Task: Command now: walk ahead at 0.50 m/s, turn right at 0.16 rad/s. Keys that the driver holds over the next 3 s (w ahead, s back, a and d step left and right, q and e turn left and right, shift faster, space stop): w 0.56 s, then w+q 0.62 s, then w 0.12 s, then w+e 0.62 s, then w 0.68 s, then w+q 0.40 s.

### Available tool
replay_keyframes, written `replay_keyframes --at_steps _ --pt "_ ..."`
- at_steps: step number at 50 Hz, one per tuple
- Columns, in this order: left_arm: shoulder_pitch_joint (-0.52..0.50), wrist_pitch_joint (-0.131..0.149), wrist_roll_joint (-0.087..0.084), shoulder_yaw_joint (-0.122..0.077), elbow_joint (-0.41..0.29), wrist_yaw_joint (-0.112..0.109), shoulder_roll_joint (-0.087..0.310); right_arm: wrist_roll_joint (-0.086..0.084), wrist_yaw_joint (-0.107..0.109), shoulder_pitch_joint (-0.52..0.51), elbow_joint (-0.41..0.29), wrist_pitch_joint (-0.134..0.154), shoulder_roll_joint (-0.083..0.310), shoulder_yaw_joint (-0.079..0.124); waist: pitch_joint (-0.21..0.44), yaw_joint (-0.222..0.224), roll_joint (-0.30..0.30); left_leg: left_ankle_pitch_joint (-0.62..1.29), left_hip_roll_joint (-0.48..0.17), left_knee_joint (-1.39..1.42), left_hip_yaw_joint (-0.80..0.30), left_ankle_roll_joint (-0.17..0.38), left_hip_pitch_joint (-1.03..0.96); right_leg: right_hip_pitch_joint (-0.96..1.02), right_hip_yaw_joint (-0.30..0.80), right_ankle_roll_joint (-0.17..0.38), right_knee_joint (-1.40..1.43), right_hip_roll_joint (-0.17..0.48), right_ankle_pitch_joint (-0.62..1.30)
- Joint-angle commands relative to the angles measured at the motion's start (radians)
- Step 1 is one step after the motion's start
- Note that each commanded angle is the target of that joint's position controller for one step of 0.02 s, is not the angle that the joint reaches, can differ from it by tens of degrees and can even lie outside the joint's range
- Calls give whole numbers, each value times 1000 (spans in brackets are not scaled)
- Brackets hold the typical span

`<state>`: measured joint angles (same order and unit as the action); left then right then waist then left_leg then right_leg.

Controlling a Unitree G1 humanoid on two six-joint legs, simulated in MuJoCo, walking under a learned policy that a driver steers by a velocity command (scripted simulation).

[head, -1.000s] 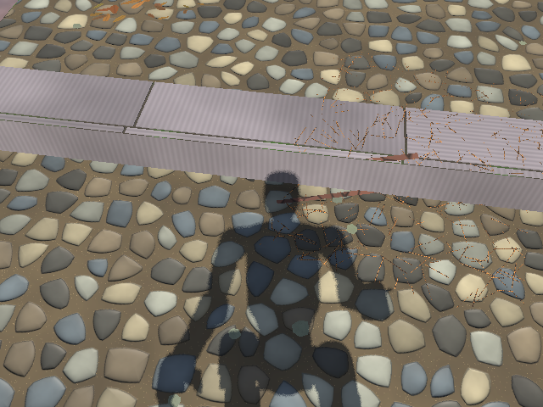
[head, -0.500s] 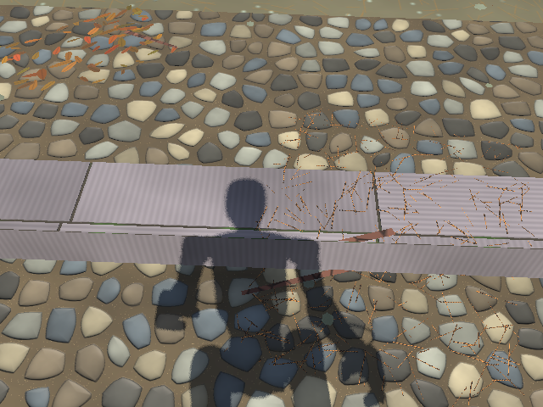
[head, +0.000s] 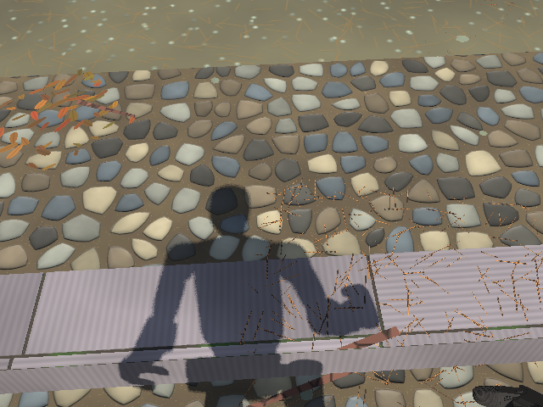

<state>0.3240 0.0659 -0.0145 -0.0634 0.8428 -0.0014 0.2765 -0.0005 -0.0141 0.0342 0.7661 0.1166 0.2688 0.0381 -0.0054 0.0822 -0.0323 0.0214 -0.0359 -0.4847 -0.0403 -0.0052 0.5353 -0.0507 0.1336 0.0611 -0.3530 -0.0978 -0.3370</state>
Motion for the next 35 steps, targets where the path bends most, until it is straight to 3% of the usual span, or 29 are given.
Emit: replay_keyframes --at_steps 1,2,3,4,5,6,7,8,9,12,15,19,23,24,25,26,27,28,29,30,31,32,33,34,35 --pt "8 0 3 -34 -34 -8 153 2 0 15 -61 31 134 39 38 -72 140 -64 29 62 35 57 -152 18 148 105 -72 263 573" --pt "-5 2 11 -22 -45 -7 127 11 5 148 -29 35 175 56 140 -133 122 -24 -14 38 -1 102 -358 -37 105 79 -234 210 642" --pt "16 11 29 -3 -70 -7 82 20 7 313 -8 35 244 72 288 -179 -2 26 -192 0 -213 190 -665 -239 33 35 -521 121 405" --pt "133 28 2 14 -69 -1 28 10 -2 392 40 18 282 89 371 -143 -306 -183 -360 111 -616 323 -918 -578 -30 -20 -798 3 -195" --pt "69 34 -15 -1 -63 1 123 -13 -6 385 33 14 190 65 287 -177 -175 -409 -339 166 -657 288 -877 -699 41 -12 -892 62 -226" --pt "-30 36 -20 -9 -88 4 154 -11 -2 304 15 10 151 51 153 -175 -94 -402 -306 193 -526 245 -746 -740 10 -8 -899 109 -131" --pt "-86 35 -6 -7 -99 1 143 1 -3 240 -1 5 138 41 82 -153 -21 -288 -269 220 -430 231 -616 -711 -28 -12 -869 150 -56" --pt "-106 33 8 -10 -107 -1 132 7 -4 204 -6 4 123 35 38 -129 -8 -178 -241 247 -366 231 -522 -680 -40 -20 -814 177 -12" --pt "-93 28 13 -10 -110 -1 116 14 -5 190 -5 5 113 29 36 -103 -35 -98 -214 267 -313 225 -467 -626 -42 -24 -778 198 14" --pt "-77 15 16 0 -112 -2 70 2 -3 203 13 7 130 32 42 -81 -54 75 -186 305 -197 240 -409 -592 -76 -51 -686 205 58" --pt "-159 12 22 10 -140 -1 48 -3 9 228 31 -3 158 40 26 -94 -34 127 -167 334 -118 234 -396 -602 -96 -76 -527 208 193" --pt "-266 12 11 22 -156 5 23 -8 12 278 51 -16 160 38 21 -136 -58 118 -129 320 -28 197 -391 -497 -143 -79 -322 160 348" --pt "-326 12 7 22 -178 15 43 -17 16 315 74 -38 166 38 -11 -143 -66 137 -187 253 -76 186 -472 -480 -142 -47 -249 138 268" --pt "-310 11 13 17 -180 15 58 -21 21 301 73 -43 179 41 -7 -125 -75 180 -203 217 -88 177 -506 -468 -152 -31 -226 127 205" --pt "-224 10 20 7 -158 15 73 -22 26 278 68 -54 186 40 40 -68 -87 329 -210 136 -93 167 -513 -359 -165 -7 -195 104 193" --pt "-91 12 22 -12 -114 16 99 -30 27 261 63 -61 169 34 107 1 -65 476 -159 -23 -45 147 -498 -195 -183 23 -121 81 247" --pt "75 13 23 -34 -63 14 146 -30 26 242 49 -59 141 23 203 73 -21 425 -96 -255 4 106 -357 64 -110 56 -90 143 352" --pt "163 -1 24 -52 -44 1 249 17 16 281 28 -39 39 -9 263 43 240 -251 23 -630 74 42 -55 313 219 129 -82 398 599" --pt "207 -14 29 -53 -34 4 247 -24 2 412 63 -17 33 -12 351 18 299 -612 100 -877 -51 23 201 437 557 296 8 549 354" --pt "157 -21 21 -42 -33 4 178 -44 -5 351 74 -13 100 5 207 35 135 -568 44 -1012 -82 21 342 323 510 285 64 524 35" --pt "101 -27 19 -20 -32 4 109 -54 -6 259 47 -19 100 9 83 23 114 -491 8 -1065 -48 25 412 201 378 240 97 470 -116" --pt "43 -29 26 0 -31 10 63 -52 1 228 41 -32 73 6 7 -13 88 -438 -24 -1104 -26 16 432 80 298 206 134 423 -167" --pt "3 -27 38 13 -22 16 28 -42 5 237 37 -48 49 5 -38 -48 133 -419 -35 -1165 -25 4 434 -33 228 183 153 390 -155" --pt "-14 -25 43 26 -3 20 -7 -45 4 264 39 -66 19 -1 -65 -82 161 -415 -43 -1243 -32 -2 430 -132 162 163 170 372 -149" --pt "-3 -24 43 30 21 20 -11 -50 8 266 29 -79 -18 -11 -81 -92 169 -418 -36 -1348 -31 -6 483 -181 112 156 176 376 -117"
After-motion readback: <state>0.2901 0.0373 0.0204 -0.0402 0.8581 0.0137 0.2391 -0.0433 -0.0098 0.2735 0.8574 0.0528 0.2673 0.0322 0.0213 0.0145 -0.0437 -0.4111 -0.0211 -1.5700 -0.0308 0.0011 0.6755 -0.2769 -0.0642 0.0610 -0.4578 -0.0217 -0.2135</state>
